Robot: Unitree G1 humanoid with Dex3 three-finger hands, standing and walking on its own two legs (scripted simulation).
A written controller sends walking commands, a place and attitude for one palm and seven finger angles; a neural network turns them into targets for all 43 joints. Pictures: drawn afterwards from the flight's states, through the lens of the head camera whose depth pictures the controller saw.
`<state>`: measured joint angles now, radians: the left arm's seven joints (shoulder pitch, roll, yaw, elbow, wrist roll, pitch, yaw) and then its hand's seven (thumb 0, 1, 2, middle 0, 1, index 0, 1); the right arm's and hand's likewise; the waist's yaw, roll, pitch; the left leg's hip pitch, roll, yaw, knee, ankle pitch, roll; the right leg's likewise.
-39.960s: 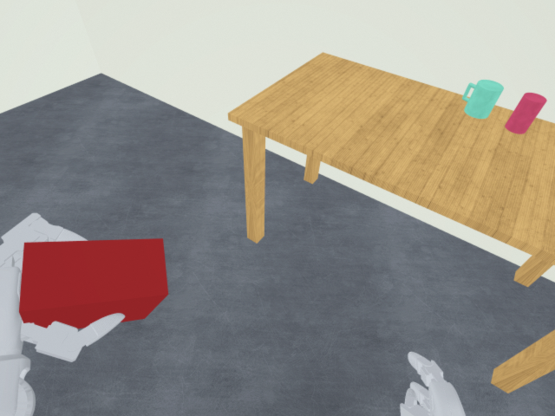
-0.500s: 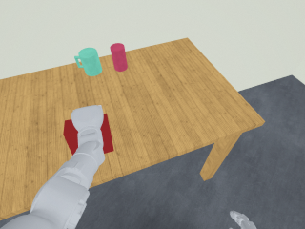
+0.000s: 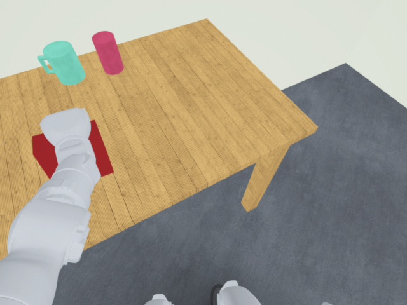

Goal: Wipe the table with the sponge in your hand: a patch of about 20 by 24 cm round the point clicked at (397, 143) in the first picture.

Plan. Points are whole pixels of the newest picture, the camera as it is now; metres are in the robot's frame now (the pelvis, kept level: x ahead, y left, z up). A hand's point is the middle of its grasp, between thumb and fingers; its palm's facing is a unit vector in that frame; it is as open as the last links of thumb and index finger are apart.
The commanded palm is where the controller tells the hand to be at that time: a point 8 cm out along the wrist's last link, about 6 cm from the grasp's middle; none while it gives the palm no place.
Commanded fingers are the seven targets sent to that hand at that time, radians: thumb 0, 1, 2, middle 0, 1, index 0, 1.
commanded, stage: wipe forward along the third lane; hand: left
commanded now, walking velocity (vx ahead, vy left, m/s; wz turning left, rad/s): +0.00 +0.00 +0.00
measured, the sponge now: (79, 161) +0.44 +0.26 -0.03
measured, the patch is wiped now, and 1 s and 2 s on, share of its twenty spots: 0.90 1.00 1.00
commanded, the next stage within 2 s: wipe back along the third lane in 0.60 s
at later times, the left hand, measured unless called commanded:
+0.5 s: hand (71, 125) +0.51 +0.28 +0.01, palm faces -0.15 +0.03 -0.99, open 10.2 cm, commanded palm +0.51 +0.27 +0.03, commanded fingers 0.00 0.10 1.30 -1.20 -1.60 -1.20 -1.60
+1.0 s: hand (67, 120) +0.53 +0.29 +0.01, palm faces -0.09 +0.03 -1.00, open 10.3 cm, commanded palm +0.50 +0.26 +0.04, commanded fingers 0.00 0.10 1.30 -1.20 -1.60 -1.20 -1.60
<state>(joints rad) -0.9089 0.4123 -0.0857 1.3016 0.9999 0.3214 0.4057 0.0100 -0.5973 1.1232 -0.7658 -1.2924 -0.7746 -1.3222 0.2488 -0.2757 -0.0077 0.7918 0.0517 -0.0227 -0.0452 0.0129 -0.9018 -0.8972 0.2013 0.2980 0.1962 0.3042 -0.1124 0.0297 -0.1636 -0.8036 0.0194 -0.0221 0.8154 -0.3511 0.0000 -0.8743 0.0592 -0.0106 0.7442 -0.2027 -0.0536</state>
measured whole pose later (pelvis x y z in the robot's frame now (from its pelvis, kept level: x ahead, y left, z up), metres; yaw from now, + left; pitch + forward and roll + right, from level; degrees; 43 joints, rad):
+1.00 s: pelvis +0.04 +0.04 +0.00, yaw -2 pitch +24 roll -2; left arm -0.97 0.47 -0.09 1.25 1.01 0.33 0.39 0.01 -0.56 1.12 -0.70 -1.37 -0.71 -1.40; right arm 0.32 -0.24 0.00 0.77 0.05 0.04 0.00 0.01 -0.90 -0.90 0.20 0.30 0.20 0.30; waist -0.13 0.03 -0.18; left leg -0.85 0.01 0.00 0.84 -0.41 0.02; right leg -0.90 0.06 0.01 0.73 -0.24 -0.01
